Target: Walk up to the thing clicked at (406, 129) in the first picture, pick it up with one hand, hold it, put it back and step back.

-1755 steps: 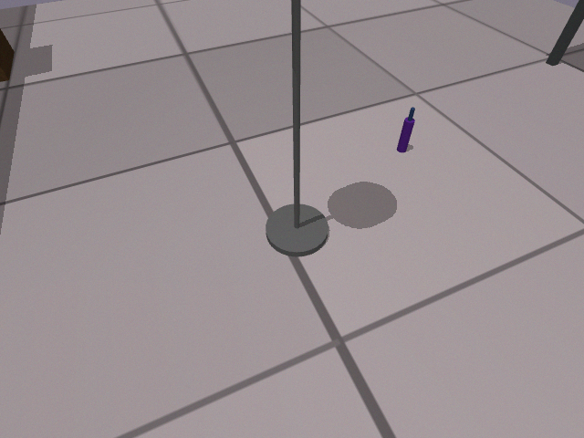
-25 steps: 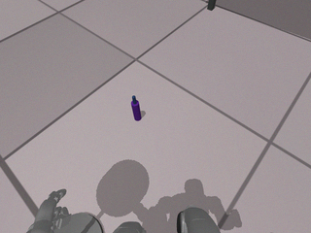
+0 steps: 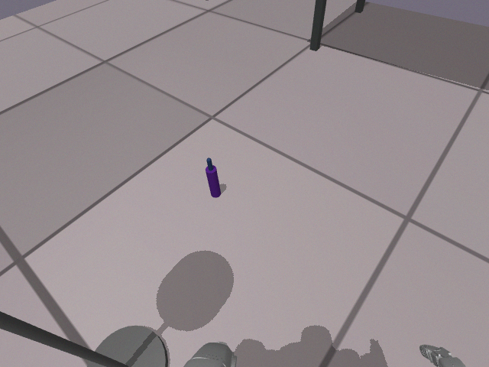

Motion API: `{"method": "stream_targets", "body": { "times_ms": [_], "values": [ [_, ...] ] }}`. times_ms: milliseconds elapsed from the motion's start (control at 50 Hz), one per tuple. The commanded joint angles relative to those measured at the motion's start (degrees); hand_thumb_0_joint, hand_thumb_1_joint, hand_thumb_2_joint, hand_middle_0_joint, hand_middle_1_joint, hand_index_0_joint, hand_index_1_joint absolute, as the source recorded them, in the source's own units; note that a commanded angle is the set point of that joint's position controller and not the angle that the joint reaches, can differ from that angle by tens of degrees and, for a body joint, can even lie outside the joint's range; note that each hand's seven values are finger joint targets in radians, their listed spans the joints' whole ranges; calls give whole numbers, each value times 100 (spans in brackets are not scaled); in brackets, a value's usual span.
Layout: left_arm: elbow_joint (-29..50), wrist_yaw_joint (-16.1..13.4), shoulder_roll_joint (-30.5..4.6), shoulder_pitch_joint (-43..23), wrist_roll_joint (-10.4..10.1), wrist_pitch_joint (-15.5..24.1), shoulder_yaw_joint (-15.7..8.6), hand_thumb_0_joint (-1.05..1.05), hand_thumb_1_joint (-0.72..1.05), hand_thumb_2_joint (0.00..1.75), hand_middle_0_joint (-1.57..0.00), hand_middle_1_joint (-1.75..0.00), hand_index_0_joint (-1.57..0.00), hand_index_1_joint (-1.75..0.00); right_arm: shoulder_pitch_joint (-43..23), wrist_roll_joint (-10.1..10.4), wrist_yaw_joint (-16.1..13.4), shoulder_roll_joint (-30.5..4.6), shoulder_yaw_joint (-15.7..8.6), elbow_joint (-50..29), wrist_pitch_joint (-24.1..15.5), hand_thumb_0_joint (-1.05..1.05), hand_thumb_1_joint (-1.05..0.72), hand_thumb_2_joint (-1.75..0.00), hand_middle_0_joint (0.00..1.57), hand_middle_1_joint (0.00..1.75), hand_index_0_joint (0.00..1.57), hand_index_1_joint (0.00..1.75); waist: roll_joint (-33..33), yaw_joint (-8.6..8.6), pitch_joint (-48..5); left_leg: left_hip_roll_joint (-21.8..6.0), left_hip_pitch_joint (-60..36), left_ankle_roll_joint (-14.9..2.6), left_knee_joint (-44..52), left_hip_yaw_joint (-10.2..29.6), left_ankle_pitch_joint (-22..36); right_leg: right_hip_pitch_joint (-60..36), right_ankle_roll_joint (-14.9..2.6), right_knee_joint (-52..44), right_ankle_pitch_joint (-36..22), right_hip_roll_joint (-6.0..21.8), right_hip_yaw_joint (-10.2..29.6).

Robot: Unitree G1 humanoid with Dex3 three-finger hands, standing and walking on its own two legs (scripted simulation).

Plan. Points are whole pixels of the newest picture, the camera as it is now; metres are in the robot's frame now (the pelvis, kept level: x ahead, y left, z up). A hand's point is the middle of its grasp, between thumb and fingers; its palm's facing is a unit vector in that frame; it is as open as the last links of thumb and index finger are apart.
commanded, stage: step back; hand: left
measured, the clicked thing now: (212, 177) +1.00 +0.25 -0.63
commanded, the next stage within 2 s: stand in 1.00 s
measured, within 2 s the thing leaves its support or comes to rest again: neither
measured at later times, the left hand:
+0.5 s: hand out of the picture +0.04 +0.27 -0.14, palm faces +0.07 -0.91 -0.40, open 7.3 cm
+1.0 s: hand out of the picture +0.10 +0.29 -0.15, palm faces +0.07 -0.92 -0.38, open 7.3 cm
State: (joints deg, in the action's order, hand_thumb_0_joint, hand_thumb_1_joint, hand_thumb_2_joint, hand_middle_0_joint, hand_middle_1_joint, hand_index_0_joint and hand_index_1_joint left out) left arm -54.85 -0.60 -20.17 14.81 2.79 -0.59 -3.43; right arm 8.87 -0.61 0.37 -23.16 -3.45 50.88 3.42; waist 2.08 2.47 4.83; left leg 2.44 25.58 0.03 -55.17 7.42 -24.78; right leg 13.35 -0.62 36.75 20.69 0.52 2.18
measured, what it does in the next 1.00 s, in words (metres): steps on the spot: left foot, then right foot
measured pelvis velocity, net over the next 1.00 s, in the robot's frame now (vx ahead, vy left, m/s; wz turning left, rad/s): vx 0.04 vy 0.02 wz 0.06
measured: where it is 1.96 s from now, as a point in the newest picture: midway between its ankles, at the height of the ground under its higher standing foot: outside the picture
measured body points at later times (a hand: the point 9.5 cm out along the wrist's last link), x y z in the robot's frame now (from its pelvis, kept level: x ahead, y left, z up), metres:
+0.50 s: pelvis -0.01 -0.01 +0.00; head -0.01 -0.02 +0.45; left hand +0.03 +0.32 -0.11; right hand +0.06 -0.33 -0.13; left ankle -0.02 +0.13 -0.70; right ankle +0.01 -0.11 -0.73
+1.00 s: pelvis +0.04 +0.02 +0.00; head +0.07 +0.03 +0.44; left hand +0.10 +0.34 -0.13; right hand +0.18 -0.26 -0.13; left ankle +0.07 +0.16 -0.73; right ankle +0.02 -0.12 -0.73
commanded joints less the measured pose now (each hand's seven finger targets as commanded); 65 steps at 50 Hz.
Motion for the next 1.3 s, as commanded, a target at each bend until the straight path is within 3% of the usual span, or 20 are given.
{"method": "stream_targets", "body": {
  "times_ms": [0, 100, 140, 160, 180, 240, 300, 380, 420, 460, 520, 680, 720, 740, 780, 840, 900, 960, 1020, 1280],
  "values": [
    [652, -59, -1714, -542, 30, 313, -445, 0, 90, 90, -20, -30, -20, -30, -272, -60, -10, -905, -197, -383, -268, 0, -90, -90, 20, 30, 20, 30, -1120, -15, 3, -99, -194, 75, 734, -261, -239, 487, -879, -1598, 694, 1056, 1144],
    [621, 58, -1550, -466, -28, 151, -355, 0, 90, 90, -20, -30, -20, -30, 356, -122, -3, -858, -281, 1, -522, 0, -90, -90, 20, 30, 20, 30, -1159, -170, -313, 20, -1644, 9, 3566, -810, 457, 309, -664, -736, 461, 942, 795],
    [696, 74, -860, -355, -161, 146, -140, 0, 90, 90, -20, -30, -20, -30, 625, -232, -64, -1426, -447, 58, -624, 0, -90, -90, 20, 30, 20, 30, 665, -296, -666, -1635, -2800, -659, 4094, 2120, -363, 1977, -90, 1074, 596, 11, -112],
    [624, 22, -1429, -817, -141, 152, -326, 0, 90, 90, -20, -30, -20, -30, 601, -159, -31, -1969, -511, 59, -597, 0, -90, -90, 20, 30, 20, 30, 555, -487, -239, -2219, -1570, -1416, 4347, 2920, -1886, 1856, -60, 1528, 1360, 107, -18],
    [602, 42, -1648, -808, -113, 177, -364, 0, 90, 90, -20, -30, -20, -30, 274, -140, -20, -1955, -543, -6, -596, 0, -90, -90, 20, 30, 20, 30, 447, -350, 136, -2353, -915, -1553, 4486, 2832, -2270, 1536, -107, 1750, 1201, 298, 154],
    [459, 159, -1408, -434, -165, 246, -337, 0, 90, 90, -20, -30, -20, -30, 95, -197, -18, -1331, -343, -45, -643, 0, -90, -90, 20, 30, 20, 30, 503, -197, 163, -1463, -1325, -1041, 4027, 1262, -876, 1524, -115, 1020, 624, 283, 7],
    [392, 193, -1295, -428, -151, 265, -376, 0, 90, 90, -20, -30, -20, -30, 297, -178, 13, -1429, -402, 30, -606, 0, -90, -90, 20, 30, 20, 30, 837, -334, -5, -1390, -1028, -1007, 3901, 1064, -654, 754, -42, 409, 540, 57, -300],
    [37, 71, -1330, 438, -66, 333, -452, 0, 90, 90, -20, -30, -20, -30, -82, -98, 14, -906, -235, -120, -420, 0, -90, -90, 20, 30, 20, 30, 172, 248, -364, -740, 286, -501, 2246, 49, -770, -1414, -131, -1176, -232, -156, -375],
    [211, 0, -2064, 475, 54, 396, -629, 0, 90, 90, -20, -30, -20, -30, -28, -92, -49, -515, -97, -291, -435, 0, -90, -90, 20, 30, 20, 30, -1172, 354, -274, 219, 1648, -90, -17, -296, -890, -1388, -964, -2647, 2295, 2022, 3099],
    [481, 5, -2159, -347, -27, 411, -638, 0, 90, 90, -20, -30, -20, -30, 334, -102, -100, -1200, -302, -87, -463, 0, -90, -90, 20, 30, 20, 30, -793, 28, 363, -417, 1067, -95, -418, 180, -572, -136, -1545, -2618, 2391, 2512, 3327],
    [433, 1, -1647, -398, -110, 519, -461, 0, 90, 90, -20, -30, -20, -30, 502, -62, -35, -973, -257, 163, -506, 0, -90, -90, 20, 30, 20, 30, -546, -123, 229, -403, 557, -52, -71, 161, 128, -96, -1015, -2175, 136, 1551, 1443],
    [435, -5, -1569, -598, -205, 377, -275, 0, 90, 90, -20, -30, -20, -30, 478, -68, -17, -707, -182, 228, -527, 0, -90, -90, 20, 30, 20, 30, -1000, -260, -469, -241, -1322, -14, 2511, -1010, 1407, 131, -689, -555, -2998, 1131, 88],
    [461, -21, -1347, -501, -231, 298, -174, 0, 90, 90, -20, -30, -20, -30, 524, -109, -100, -914, -261, 302, -560, 0, -90, -90, 20, 30, 20, 30, -505, -296, -690, -479, -1809, -219, 2746, -634, 2589, 254, -351, 168, -2785, 836, -30],
    [508, -28, -1158, -354, -285, 277, -132, 0, 90, 90, -20, -30, -20, -30, 553, -140, -143, -1223, -316, 270, -588, 0, -90, -90, 20, 30, 20, 30, 265, -277, -1012, -1266, -2100, -514, 2880, 266, 3341, 452, -156, 779, -2146, 452, -215],
    [268, -83, -1231, -292, -348, 132, -157, 0, 90, 90, -20, -30, -20, -30, -24, -49, -144, -1544, -302, 109, -579, 0, -90, -90, 20, 30, 20, 30, 702, -172, -1024, -2298, -1291, -1534, 3208, 1492, 2932, 194, -19, 1066, 963, 83, -207],
    [137, -41, -1213, -365, -288, 160, -136, 0, 90, 90, -20, -30, -20, -30, -325, -97, -166, -1307, -222, 148, -518, 0, -90, -90, 20, 30, 20, 30, 656, -80, -824, -1724, -1192, -1059, 3004, 569, 2637, 151, -146, 406, 738, 164, -181],
    [-100, -84, -1361, -44, -248, 266, -196, 0, 90, 90, -20, -30, -20, -30, -674, 11, -161, -1028, -117, 182, -480, 0, -90, -90, 20, 30, 20, 30, 354, 45, -1071, -1192, -1111, -477, 2125, -115, 3264, -565, -113, -799, -1634, 361, 87],
    [-24, -106, -1731, -589, -226, 321, -274, 0, 90, 90, -20, -30, -20, -30, -474, 46, -147, -756, -69, 280, -446, 0, -90, -90, 20, 30, 20, 30, -263, -251, -1009, -701, -942, -164, 1906, -526, 2145, -426, -632, -785, -2524, 1089, 919],
    [-157, 0, -1164, -897, -286, 265, 4, 0, 90, 90, -20, -30, -20, -30, -481, -5, -73, -1059, -47, 585, -574, 0, -90, -90, 20, 30, 20, 30, -7, -236, -940, -1186, -1743, -382, 2809, 29, 2758, -140, -69, -833, -1479, 417, 98],
    [-573, 24, -1274, -1196, -270, 309, 77, 0, 90, 90, -20, -30, -20, -30, -878, 41, -27, -853, 70, 895, -552, 0, -90, -90, 20, 30, 20, 30, -258, -255, -699, -963, -1970, -95, 3434, -334, 2524, -630, -23, -1890, -1746, 692, 219]
  ]
}}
